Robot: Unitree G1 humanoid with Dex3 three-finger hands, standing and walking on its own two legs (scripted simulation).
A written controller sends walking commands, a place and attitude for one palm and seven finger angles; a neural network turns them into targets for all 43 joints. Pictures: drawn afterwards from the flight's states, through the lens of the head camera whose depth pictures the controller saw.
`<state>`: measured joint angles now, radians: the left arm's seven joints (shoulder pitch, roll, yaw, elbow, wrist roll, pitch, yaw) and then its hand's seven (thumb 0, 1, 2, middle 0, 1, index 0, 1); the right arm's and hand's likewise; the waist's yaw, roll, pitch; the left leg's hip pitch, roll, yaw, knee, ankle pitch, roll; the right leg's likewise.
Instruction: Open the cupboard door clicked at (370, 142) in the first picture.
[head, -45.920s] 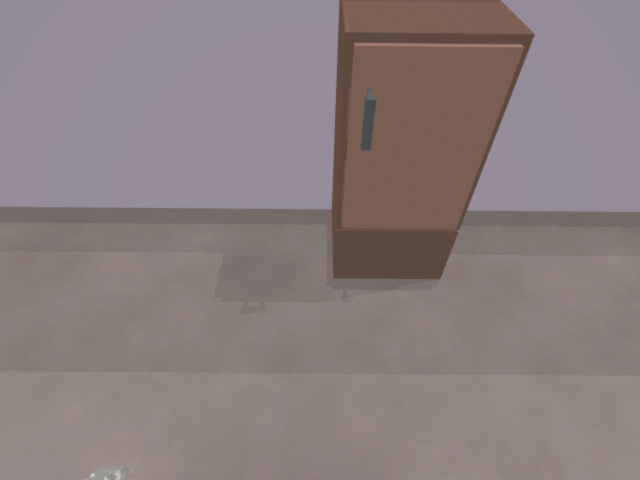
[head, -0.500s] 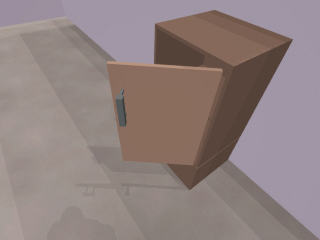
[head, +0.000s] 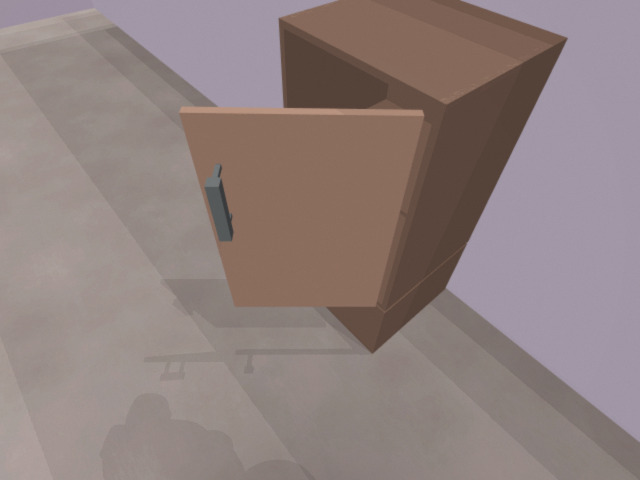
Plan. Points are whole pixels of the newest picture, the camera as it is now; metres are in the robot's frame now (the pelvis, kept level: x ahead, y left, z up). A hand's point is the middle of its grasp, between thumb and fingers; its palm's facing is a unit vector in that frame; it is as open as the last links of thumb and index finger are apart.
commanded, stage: come to a stop and stand still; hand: left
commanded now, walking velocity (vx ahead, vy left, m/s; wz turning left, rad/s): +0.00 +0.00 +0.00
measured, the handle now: (221, 203) +0.57 +0.21 -0.03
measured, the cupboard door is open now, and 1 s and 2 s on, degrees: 50 50 50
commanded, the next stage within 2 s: look again from close up in 0.64 s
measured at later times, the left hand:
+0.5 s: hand out of the picture -0.07 +0.15 -0.17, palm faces +0.06 -0.99 -0.13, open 7.4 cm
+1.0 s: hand out of the picture -0.02 +0.20 -0.18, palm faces +0.06 -0.98 -0.20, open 7.4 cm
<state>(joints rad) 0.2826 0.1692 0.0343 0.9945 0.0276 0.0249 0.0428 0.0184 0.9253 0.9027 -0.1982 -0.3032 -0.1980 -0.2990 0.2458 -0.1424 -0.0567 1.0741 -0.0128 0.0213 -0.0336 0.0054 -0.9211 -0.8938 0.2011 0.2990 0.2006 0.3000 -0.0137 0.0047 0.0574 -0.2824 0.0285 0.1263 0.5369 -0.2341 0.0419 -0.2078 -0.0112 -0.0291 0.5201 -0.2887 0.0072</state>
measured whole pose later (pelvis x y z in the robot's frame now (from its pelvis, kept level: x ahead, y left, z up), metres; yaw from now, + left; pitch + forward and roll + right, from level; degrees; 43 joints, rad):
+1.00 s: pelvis -0.01 +0.03 -0.01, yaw +2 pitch -1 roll -1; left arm 0.36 0.14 0.00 1.04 0.03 0.00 0.04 0.01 0.91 0.90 -0.20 -0.30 -0.20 -0.30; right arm 0.33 -0.16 -0.02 1.03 -0.03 0.01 -0.01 0.01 -0.92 -0.89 0.20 0.30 0.20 0.30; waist -0.01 0.02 -0.03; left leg -0.34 -0.02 0.11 0.58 -0.24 0.09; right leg -0.25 -0.05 -0.03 0.57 -0.31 0.01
